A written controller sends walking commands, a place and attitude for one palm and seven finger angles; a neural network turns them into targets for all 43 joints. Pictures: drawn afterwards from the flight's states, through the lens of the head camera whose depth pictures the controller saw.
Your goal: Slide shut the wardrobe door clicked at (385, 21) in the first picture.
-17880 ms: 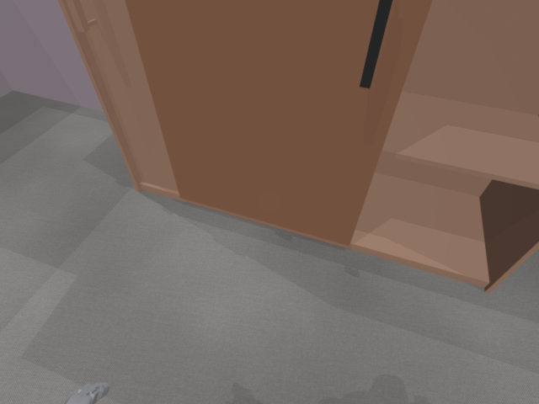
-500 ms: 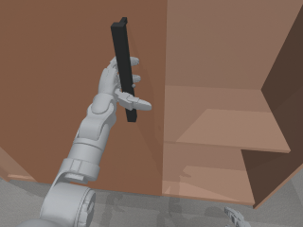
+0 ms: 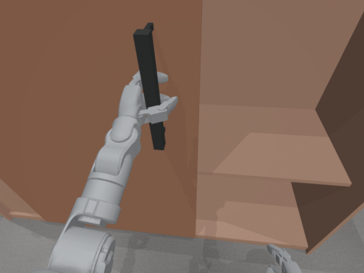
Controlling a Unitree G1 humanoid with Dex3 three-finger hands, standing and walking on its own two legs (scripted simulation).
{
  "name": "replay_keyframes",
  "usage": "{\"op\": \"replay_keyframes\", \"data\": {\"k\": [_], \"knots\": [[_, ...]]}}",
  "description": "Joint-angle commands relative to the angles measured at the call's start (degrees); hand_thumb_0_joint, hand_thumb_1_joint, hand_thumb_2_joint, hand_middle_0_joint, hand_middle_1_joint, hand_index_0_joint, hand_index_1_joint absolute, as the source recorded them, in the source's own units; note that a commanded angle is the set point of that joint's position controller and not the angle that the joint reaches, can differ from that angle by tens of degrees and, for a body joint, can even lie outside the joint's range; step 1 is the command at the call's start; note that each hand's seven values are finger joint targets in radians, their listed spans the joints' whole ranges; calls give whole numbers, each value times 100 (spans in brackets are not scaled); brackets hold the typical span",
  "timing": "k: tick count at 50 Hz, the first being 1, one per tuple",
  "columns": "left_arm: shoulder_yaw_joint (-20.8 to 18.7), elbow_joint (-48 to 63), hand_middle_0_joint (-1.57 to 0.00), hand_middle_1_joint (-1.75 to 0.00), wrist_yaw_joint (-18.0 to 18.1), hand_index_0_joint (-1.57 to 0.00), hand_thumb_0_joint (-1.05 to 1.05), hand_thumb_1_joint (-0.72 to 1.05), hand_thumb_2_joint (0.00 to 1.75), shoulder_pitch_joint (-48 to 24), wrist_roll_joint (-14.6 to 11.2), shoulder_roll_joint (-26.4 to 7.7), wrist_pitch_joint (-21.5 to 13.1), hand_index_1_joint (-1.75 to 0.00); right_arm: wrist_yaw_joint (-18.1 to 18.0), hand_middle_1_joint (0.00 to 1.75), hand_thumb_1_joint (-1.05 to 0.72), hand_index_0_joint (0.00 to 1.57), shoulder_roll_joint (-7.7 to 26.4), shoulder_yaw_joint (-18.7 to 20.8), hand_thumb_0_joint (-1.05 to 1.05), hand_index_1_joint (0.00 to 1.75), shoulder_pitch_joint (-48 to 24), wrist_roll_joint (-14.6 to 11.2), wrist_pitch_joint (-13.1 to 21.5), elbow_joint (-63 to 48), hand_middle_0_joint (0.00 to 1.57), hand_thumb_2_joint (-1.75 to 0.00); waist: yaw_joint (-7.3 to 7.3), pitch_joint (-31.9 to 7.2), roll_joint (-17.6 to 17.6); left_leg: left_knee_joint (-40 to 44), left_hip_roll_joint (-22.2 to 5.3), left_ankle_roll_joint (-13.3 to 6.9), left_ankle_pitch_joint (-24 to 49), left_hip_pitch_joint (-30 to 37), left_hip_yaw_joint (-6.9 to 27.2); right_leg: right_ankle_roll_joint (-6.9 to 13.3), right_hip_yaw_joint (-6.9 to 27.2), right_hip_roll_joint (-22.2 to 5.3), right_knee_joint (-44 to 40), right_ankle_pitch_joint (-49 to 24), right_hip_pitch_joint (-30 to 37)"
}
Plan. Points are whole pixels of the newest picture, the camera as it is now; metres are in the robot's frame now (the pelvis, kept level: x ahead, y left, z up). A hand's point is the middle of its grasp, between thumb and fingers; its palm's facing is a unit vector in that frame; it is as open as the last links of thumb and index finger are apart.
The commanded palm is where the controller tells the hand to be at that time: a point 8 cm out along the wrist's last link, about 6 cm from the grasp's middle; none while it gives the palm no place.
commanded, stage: grip the handle and tug to test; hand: left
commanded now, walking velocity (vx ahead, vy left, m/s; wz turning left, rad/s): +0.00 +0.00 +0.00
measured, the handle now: (155, 94) +0.45 +0.09 +0.20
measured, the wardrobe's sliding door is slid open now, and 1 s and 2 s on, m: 0.57 0.57 0.50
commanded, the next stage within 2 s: tug the door sideways, standing still in 0.86 s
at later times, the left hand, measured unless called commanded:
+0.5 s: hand (161, 105) +0.40 +0.07 +0.20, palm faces -0.03 -1.00 -0.01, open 5.9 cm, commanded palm +0.37 +0.12 +0.19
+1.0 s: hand (160, 106) +0.40 +0.07 +0.20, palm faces -0.06 -1.00 +0.00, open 6.0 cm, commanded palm +0.38 +0.12 +0.19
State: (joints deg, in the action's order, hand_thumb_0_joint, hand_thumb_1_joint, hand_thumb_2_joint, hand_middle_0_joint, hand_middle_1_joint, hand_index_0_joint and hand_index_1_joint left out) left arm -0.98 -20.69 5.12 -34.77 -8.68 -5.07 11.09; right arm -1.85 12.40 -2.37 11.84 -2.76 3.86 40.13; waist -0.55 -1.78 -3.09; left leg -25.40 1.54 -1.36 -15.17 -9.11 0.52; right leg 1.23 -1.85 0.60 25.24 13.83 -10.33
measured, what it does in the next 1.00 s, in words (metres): stands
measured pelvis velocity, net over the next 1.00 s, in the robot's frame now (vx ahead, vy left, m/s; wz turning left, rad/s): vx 0.02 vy -0.01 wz -0.03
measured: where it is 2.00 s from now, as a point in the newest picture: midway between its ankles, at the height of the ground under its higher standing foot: outside the picture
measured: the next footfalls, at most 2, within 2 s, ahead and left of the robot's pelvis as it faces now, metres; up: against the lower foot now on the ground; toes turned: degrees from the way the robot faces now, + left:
none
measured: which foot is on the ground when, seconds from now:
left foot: down 0.00-1.00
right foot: down 0.00-1.00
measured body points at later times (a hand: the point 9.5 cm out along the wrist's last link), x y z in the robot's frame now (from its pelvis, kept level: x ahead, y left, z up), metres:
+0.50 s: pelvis +0.01 +0.00 +0.00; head -0.01 -0.02 +0.45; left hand +0.39 +0.12 +0.20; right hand +0.17 -0.22 -0.10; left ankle -0.02 +0.10 -0.74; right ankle +0.00 -0.11 -0.74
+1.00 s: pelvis +0.02 -0.01 +0.00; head +0.00 -0.03 +0.45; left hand +0.39 +0.13 +0.20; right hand +0.18 -0.24 -0.10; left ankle -0.02 +0.10 -0.74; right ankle +0.00 -0.11 -0.74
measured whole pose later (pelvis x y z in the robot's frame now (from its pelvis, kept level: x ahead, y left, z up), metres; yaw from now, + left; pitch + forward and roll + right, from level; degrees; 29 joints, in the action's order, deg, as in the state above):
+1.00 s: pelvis +0.02 -0.01 +0.00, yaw -2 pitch +0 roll +0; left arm -4.1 -6.0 2.4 -25.0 -9.8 -7.0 17.8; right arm -1.5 13.3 -2.6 10.4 -2.7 -2.3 35.8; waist 1.1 -3.3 -3.4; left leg -24.0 0.3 -0.8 -16.6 -7.1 -0.6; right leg 1.8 -0.6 1.9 23.8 14.7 -8.8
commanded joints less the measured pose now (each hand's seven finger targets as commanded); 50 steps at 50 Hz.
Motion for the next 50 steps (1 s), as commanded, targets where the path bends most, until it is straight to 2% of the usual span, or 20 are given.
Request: {"op": "replay_keyframes", "data": {"k": [1,4,6,10,14,15,16,19,21,25,26,28,31,32,37,39,44,46,48,50], "knots": [[44,1486,-44,-139,-181,-44,0,85,88,-2661,-2,-329,-378,-139,-20,30,-90,20,576,194,0,30,-718,-3,249,-855,20,-90,110,-1602,503,154,-139,-16,1861,756,37,67,-26,21,-211,-1804,339],[249,1555,-45,-140,-213,-45,0,90,90,-2742,-18,-98,-306,-140,-22,30,-90,20,540,172,0,30,-777,-31,210,-890,20,-90,189,-1432,573,160,-145,-30,1799,745,39,51,-39,29,-231,-1780,226],[174,1446,-45,-140,-195,-45,0,90,90,-2658,-3,-196,-262,-140,-25,30,-90,20,556,181,0,30,-772,-26,172,-866,20,-90,158,-1364,493,161,-147,-17,1747,701,49,67,-41,31,-249,-1655,206],[194,1775,-45,-140,-157,-45,0,90,90,-2673,60,-198,-219,-140,-8,30,-90,20,529,189,0,30,-774,-3,145,-928,20,-90,149,-1664,395,104,-130,-17,2039,872,31,63,-35,16,-173,-1972,293],[288,1700,-45,-140,-185,-45,0,90,90,-2586,55,-106,-177,-140,2,30,-90,20,531,186,0,30,-793,-8,70,-955,20,-90,169,-1555,585,95,-130,-28,2051,795,46,59,-53,21,-167,-2037,315],[200,1706,-45,-140,-178,-45,0,90,90,-2675,53,-229,-161,-140,-8,30,-90,20,547,187,0,30,-808,-14,55,-935,20,-90,173,-1567,477,107,-128,-21,1952,795,42,62,-38,19,-188,-1942,295],[251,1538,-45,-140,-168,-45,0,90,90,-2633,67,-201,-148,-140,-17,30,-90,20,553,180,0,30,-796,-11,18,-906,20,-90,182,-1386,562,130,-130,-22,1886,710,66,74,-51,25,-216,-1826,268],[319,1595,-45,-140,-162,-45,0,90,90,-2818,60,-73,-126,-140,-36,30,-90,20,531,181,0,30,-775,-5,19,-926,20,-90,237,-1453,590,116,-125,-45,1865,794,76,57,-44,28,-222,-1829,199],[36,1578,-45,-140,-155,-45,0,90,90,-2542,48,-387,-129,-140,-31,30,-90,20,563,183,0,30,-793,13,-13,-934,20,-90,111,-1565,537,117,-106,-35,1921,726,64,74,-42,20,-207,-1890,381],[11,1754,-45,-140,-228,-45,0,90,90,-2424,9,-366,-129,-140,-29,30,-90,20,524,165,0,30,-845,10,-19,-1001,20,-90,110,-1660,484,106,-101,-37,2040,777,24,71,-30,9,-181,-2103,470],[-161,1706,-45,-140,-231,-45,0,90,90,-2147,-20,-521,-138,-140,-17,30,-90,20,553,169,0,30,-849,20,-43,-1013,20,-90,22,-1647,527,121,-95,-33,2010,668,18,75,-28,1,-196,-2087,585],[-56,1770,-45,-140,-284,-45,0,90,90,-2038,-50,-396,-104,-140,-13,30,-90,20,544,146,0,30,-902,-2,-68,-1068,20,-90,49,-1531,584,150,-93,-51,1913,626,-12,58,-20,5,-221,-2077,544],[-361,1634,-45,-140,-292,-45,0,90,90,-1806,-79,-685,-53,-140,-41,30,-90,20,583,149,0,30,-919,-2,-112,-1071,20,-90,-11,-1348,660,224,-109,-47,1688,454,-17,58,-19,9,-286,-1827,577],[-279,1756,-45,-140,-308,-45,0,90,90,-1797,-94,-599,-48,-140,-35,30,-90,20,571,139,0,30,-953,-13,-123,-1116,20,-90,6,-1325,634,230,-103,-54,1650,443,-29,51,-6,4,-296,-1819,568],[-512,2098,-45,-140,-315,-45,0,90,90,-1255,-120,-772,39,-140,-23,30,-90,20,575,160,0,30,-981,-2,-143,-1222,20,-90,-99,-1562,633,217,-110,-48,1935,521,-61,50,0,-6,-239,-2170,793],[-294,2342,-45,-140,-356,-45,0,90,90,-1190,-114,-571,84,-140,-1,30,-90,20,559,152,0,30,-1019,-4,-157,-1288,20,-90,-74,-1590,621,186,-99,-51,2095,566,-76,50,-15,-2,-195,-2376,814],[-609,2510,-45,-140,-389,-45,0,90,90,-749,-169,-863,257,-140,0,30,-90,20,611,165,0,30,-1048,-5,-247,-1346,20,-90,-119,-1508,817,178,-88,-73,2126,422,-144,8,28,-11,-216,-2654,948],[-618,2631,-45,-140,-400,-45,0,90,90,-496,-156,-899,310,-140,11,30,-90,20,616,170,0,30,-1092,-3,-289,-1385,20,-90,-170,-1505,687,169,-89,-59,2226,427,-149,26,12,-3,-181,-2708,983],[-513,2756,-45,-140,-415,-45,0,90,90,-465,-158,-804,392,-140,23,30,-90,20,592,157,0,30,-1106,-17,-316,-1401,20,-90,-129,-1506,574,145,-89,-56,2292,465,-167,20,22,-13,-172,-2808,948],[-73,2650,-45,-140,-357,-45,0,90,90,-1449,-140,-442,456,-140,-6,30,-90,20,581,170,0,30,-1059,-29,-296,-1291,20,-90,101,-1363,571,68,-92,-69,2261,588,-138,2,5,10,-204,-2709,652]]}}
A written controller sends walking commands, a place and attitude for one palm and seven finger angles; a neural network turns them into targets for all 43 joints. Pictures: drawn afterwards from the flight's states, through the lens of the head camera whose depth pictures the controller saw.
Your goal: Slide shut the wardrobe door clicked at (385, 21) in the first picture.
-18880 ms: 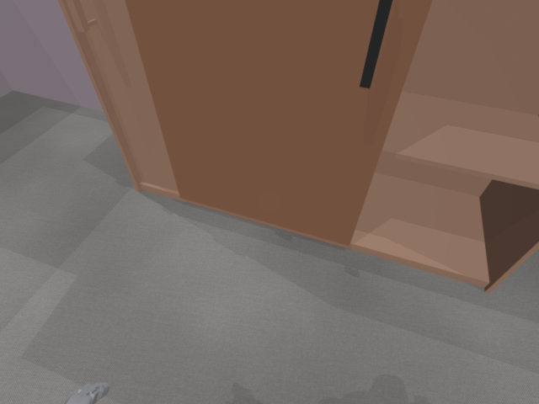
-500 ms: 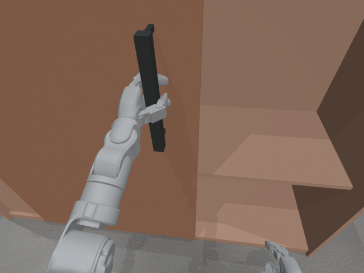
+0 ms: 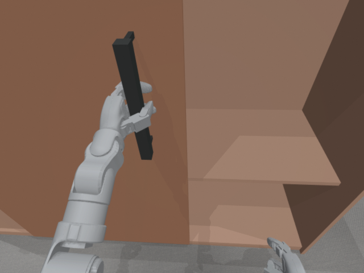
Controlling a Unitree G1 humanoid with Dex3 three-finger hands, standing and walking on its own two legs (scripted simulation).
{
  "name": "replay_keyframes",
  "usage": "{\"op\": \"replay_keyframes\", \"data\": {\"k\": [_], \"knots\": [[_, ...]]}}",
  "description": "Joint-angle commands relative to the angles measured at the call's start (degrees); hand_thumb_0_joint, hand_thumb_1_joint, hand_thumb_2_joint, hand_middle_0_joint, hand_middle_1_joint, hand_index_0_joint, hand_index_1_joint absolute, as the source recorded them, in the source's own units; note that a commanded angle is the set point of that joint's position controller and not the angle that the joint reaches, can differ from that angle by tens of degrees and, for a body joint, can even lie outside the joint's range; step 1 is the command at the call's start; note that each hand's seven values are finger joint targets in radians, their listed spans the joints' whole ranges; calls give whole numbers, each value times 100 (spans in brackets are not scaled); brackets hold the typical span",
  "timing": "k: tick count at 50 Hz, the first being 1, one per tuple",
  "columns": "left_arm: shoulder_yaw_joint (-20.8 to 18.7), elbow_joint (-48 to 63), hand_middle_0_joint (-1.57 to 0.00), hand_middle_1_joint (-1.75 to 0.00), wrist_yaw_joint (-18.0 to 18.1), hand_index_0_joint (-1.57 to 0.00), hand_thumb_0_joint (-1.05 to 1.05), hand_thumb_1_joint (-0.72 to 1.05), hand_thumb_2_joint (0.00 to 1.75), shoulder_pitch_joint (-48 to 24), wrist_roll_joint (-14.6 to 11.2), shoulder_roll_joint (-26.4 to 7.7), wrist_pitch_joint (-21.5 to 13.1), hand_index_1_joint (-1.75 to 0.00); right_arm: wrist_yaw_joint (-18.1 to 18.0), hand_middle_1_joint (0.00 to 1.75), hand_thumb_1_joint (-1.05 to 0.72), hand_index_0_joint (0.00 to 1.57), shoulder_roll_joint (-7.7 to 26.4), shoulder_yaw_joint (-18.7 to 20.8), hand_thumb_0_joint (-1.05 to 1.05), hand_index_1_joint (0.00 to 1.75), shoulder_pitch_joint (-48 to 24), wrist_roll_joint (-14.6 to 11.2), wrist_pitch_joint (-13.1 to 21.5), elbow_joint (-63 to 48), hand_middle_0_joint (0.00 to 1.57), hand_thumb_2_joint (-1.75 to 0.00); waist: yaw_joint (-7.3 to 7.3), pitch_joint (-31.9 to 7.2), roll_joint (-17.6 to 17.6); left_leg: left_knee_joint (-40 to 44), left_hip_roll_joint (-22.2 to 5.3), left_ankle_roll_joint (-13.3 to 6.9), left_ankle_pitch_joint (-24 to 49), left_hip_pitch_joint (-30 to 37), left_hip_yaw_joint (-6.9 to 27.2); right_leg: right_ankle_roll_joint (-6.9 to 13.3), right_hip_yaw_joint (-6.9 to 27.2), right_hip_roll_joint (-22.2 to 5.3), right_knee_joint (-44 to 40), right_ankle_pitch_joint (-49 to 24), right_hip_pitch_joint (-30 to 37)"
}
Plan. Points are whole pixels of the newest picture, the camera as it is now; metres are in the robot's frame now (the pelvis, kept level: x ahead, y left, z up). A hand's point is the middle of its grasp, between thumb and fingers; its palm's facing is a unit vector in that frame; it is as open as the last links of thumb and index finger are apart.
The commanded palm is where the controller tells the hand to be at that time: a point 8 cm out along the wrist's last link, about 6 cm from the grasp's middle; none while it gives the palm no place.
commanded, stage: tug the door sideways, standing still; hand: left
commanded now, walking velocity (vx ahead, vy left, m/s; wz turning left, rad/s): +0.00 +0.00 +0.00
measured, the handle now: (139, 104) +0.42 +0.11 +0.19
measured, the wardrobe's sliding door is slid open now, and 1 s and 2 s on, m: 0.57 0.50 0.43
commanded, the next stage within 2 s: step sideways, sliding the door along in 0.76 s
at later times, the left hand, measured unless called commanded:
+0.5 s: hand (150, 116) +0.37 +0.08 +0.20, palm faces +0.02 -1.00 -0.03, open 5.9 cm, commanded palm +0.35 +0.08 +0.19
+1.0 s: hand (178, 118) +0.37 +0.02 +0.19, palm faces -0.15 -0.98 -0.10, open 6.5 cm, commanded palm +0.36 +0.06 +0.19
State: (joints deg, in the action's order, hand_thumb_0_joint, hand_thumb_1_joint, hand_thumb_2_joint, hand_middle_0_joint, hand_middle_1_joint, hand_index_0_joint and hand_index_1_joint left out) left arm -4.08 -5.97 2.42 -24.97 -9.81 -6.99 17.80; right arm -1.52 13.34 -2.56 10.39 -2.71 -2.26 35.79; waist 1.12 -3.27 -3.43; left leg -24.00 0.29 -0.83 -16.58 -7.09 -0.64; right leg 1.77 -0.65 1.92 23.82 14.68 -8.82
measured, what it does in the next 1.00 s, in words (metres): stands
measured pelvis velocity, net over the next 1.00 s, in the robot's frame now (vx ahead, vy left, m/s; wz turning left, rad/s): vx -0.03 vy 0.01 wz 0.02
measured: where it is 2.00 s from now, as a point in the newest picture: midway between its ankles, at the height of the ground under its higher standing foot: outside the picture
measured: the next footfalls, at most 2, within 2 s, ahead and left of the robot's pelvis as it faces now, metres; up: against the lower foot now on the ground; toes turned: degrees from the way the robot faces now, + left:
left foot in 1.52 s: +0.00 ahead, +0.03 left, +0.00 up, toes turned +8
right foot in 1.88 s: +0.09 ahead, -0.40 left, +0.00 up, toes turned +1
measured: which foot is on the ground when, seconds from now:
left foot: down 0.00-1.00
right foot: down 0.00-1.00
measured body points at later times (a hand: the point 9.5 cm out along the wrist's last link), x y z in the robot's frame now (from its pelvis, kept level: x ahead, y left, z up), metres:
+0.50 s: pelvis -0.01 +0.01 +0.00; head -0.02 -0.01 +0.44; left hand +0.37 +0.13 +0.20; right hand +0.17 -0.18 -0.11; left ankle -0.04 +0.11 -0.74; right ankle -0.02 -0.10 -0.74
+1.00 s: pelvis -0.03 +0.01 -0.01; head -0.01 -0.01 +0.44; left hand +0.37 +0.07 +0.20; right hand +0.14 -0.19 -0.12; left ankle -0.04 +0.11 -0.74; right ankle -0.02 -0.10 -0.74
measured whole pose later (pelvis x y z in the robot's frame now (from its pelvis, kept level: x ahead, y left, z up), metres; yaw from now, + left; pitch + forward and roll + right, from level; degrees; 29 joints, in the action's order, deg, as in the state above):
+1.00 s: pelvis -0.03 +0.01 -0.01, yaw +1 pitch +1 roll +0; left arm 9.4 -22.1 8.5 -38.9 -5.6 -2.7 -0.4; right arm -1.0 9.5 -1.4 8.6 -0.7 -1.2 38.9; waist 0.6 1.0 -2.1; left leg -30.7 2.4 -2.1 -17.5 -14.0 -0.3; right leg 0.5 -1.1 -0.3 32.1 16.6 -16.1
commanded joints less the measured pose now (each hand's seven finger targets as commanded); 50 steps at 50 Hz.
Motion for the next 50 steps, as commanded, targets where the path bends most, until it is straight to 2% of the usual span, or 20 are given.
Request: {"op": "replay_keyframes", "data": {"k": [1,5,6,8,10,14,16,21,25,27,31,35,40,42,43,44,45,46,47,50], "knots": [[310,961,-45,-140,-16,-45,0,90,90,-2794,-14,-195,-197,-140,-59,30,-90,20,499,195,0,30,-847,-35,318,-738,20,-90,22,-1026,624,-87,15,-113,2299,376,14,-45,-135,-109,-108,-2573,317],[613,1007,-45,-140,147,-45,0,90,90,-2966,108,124,-164,-140,-40,30,-90,20,459,227,0,30,-785,-5,367,-709,20,-90,42,-1371,406,-166,26,-107,2476,622,93,-21,-144,-109,-7,-2574,234],[721,935,-45,-140,177,-45,0,90,90,-2996,137,195,-186,-140,-29,30,-90,20,448,230,0,30,-779,-5,356,-669,20,-90,48,-1333,367,-193,24,-98,2503,632,105,-10,-158,-114,2,-2544,197],[915,874,-45,-140,189,-45,0,90,90,-3080,189,377,-241,-140,1,30,-90,20,424,239,0,30,-730,10,353,-654,20,-90,87,-1474,430,-229,18,-98,2586,713,152,-2,-177,-112,69,-2586,159],[1097,857,-45,-140,184,-45,0,90,90,-3235,199,554,-309,-140,19,30,-90,20,417,243,0,30,-735,18,354,-642,20,-90,127,-1502,595,-239,14,-100,2531,719,196,-4,-199,-114,102,-2546,122],[1421,755,-45,-140,167,-45,0,90,90,-3585,221,829,-490,-140,46,30,-90,20,374,239,0,30,-739,24,367,-611,20,-90,185,-1530,452,-264,-4,-81,2480,861,287,27,-215,-112,146,-2314,-58],[1512,588,-45,-140,177,-45,0,90,90,-3645,210,939,-562,-140,63,30,-90,20,368,234,0,30,-731,39,375,-586,20,-90,178,-1420,524,-271,-6,-81,2392,793,324,35,-234,-110,141,-2185,-114],[1880,370,-45,-140,226,-45,0,90,90,-3936,262,1324,-747,-140,122,30,-90,20,313,234,0,30,-707,38,427,-538,20,-90,235,-1298,388,-268,-51,-45,2199,807,428,57,-275,-104,183,-1818,-362],[2196,356,-45,-140,332,-45,0,90,90,-4263,334,1661,-879,-140,201,30,-90,20,279,258,0,30,-642,36,504,-497,20,-90,288,-1412,320,-284,-93,19,2248,918,549,70,-324,-86,272,-1664,-544],[2251,221,-45,-140,396,-45,0,90,90,-4245,370,1695,-938,-140,232,30,-90,20,279,274,0,30,-588,40,509,-454,20,-90,280,-1389,236,-286,-100,47,2184,900,582,73,-319,-82,279,-1546,-620],[2283,68,-45,-140,514,-45,0,90,90,-4338,432,1739,-1009,-140,281,30,-90,20,300,308,0,30,-505,63,524,-403,20,-90,262,-1462,546,-258,-110,85,2218,828,645,76,-365,-71,335,-1508,-586],[2448,-7,-45,-140,619,-45,0,90,90,-4559,497,1971,-1020,-140,344,30,-90,20,259,320,0,30,-482,52,548,-370,20,-90,289,-1503,375,-295,-113,122,2225,880,648,75,-368,-57,393,-1470,-739],[2586,-167,-45,-140,793,-45,0,90,90,-4688,598,2157,-1015,-140,402,30,-90,20,230,346,0,30,-445,47,518,-321,20,-90,315,-1398,395,-257,-108,127,1999,742,634,77,-375,-52,389,-1362,-775],[2600,-351,-45,-140,873,-45,0,90,90,-4595,604,2247,-997,-140,418,30,-90,20,215,342,0,30,-448,57,493,-306,20,-90,275,-1345,336,-256,-94,130,1942,658,622,82,-382,-47,403,-1324,-777],[2410,-437,-45,-140,915,-45,0,90,90,-4787,635,2006,-983,-140,396,30,-90,20,246,348,0,30,-401,57,461,-254,20,-90,293,-1400,482,-242,-83,124,1838,595,605,78,-366,-51,369,-1303,-738],[711,232,-45,-140,754,-45,0,90,90,-5125,715,-767,-1857,-140,151,30,-90,20,482,368,0,30,-502,166,432,-457,20,-90,99,-1205,513,-113,-385,-183,1060,-7,514,-56,54,-420,324,-708,-463],[1133,-187,-45,-140,572,-45,0,90,90,-4680,760,-174,-2174,-140,58,30,-90,20,335,347,0,30,-615,193,368,-340,20,-90,120,-996,821,-112,-349,-247,575,-79,511,-92,70,-425,223,-418,-485],[1094,-278,-45,-140,520,-45,0,90,90,-4645,758,-186,-2375,-140,3,30,-90,20,334,352,0,30,-632,192,356,-343,20,-90,95,-1026,816,-54,-419,-280,367,-68,556,-61,45,-419,267,-240,-544],[1340,-295,-45,-140,407,-45,0,90,90,-4521,705,200,-2476,-140,-41,30,-90,20,272,346,0,30,-741,206,354,-409,20,-90,116,-958,745,2,-561,-317,259,-68,684,-88,12,-366,410,-155,-640],[1395,-173,-45,-140,238,-45,0,90,90,-4431,667,253,-2698,-140,-166,30,-90,20,322,439,0,30,-807,195,308,-552,20,-90,148,-1060,23,226,-1317,-634,82,278,1651,-77,-80,-127,1498,260,-1168]]}}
